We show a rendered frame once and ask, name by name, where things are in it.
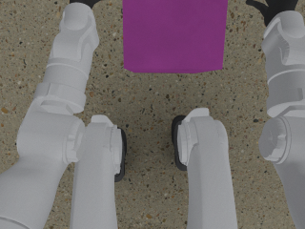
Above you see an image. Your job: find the robot right forearm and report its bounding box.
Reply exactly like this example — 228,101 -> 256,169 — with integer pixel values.
261,10 -> 305,118

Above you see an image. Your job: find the robot right upper arm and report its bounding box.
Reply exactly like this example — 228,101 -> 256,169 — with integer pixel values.
258,115 -> 305,229

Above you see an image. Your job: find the robot right hand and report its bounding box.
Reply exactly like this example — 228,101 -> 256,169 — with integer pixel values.
245,0 -> 298,27

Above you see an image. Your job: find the left robot foot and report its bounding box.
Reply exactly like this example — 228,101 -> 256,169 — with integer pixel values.
114,127 -> 127,182

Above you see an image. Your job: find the carton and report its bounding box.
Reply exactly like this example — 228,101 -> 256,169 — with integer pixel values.
122,0 -> 228,73

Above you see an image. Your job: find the left robot thigh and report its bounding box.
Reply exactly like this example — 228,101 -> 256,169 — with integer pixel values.
70,122 -> 123,229

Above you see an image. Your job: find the robot left forearm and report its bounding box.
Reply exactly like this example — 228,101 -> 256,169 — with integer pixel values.
16,2 -> 99,154

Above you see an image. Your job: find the robot left upper arm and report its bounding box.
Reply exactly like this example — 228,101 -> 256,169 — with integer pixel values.
0,111 -> 86,229

